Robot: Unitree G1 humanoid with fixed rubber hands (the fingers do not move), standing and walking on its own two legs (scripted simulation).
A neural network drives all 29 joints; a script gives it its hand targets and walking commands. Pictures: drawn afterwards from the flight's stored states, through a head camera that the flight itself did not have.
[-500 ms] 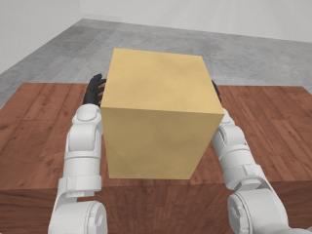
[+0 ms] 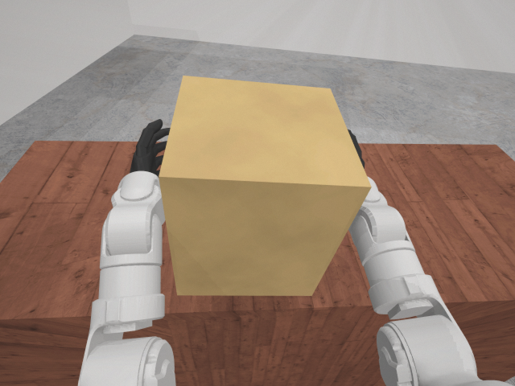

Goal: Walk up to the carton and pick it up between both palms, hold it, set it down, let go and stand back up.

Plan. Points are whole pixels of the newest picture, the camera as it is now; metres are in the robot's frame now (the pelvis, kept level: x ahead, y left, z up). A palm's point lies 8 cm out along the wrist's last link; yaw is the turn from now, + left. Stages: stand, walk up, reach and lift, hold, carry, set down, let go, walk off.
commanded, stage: reach and lift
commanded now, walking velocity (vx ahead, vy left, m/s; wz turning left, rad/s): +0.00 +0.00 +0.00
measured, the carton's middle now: (252, 193) +0.35 -0.01 +0.16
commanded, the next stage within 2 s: hold in 0.02 s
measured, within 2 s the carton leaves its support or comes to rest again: neither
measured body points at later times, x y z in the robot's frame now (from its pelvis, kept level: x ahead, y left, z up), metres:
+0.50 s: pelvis -0.01 +0.00 +0.00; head -0.06 +0.02 +0.45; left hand +0.36 +0.15 +0.21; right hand +0.37 -0.15 +0.20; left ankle +0.02 +0.12 -0.75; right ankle +0.01 -0.12 -0.75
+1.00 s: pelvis -0.01 +0.00 +0.00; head -0.05 +0.02 +0.45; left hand +0.37 +0.15 +0.21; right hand +0.37 -0.16 +0.20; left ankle +0.02 +0.12 -0.75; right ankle +0.01 -0.12 -0.75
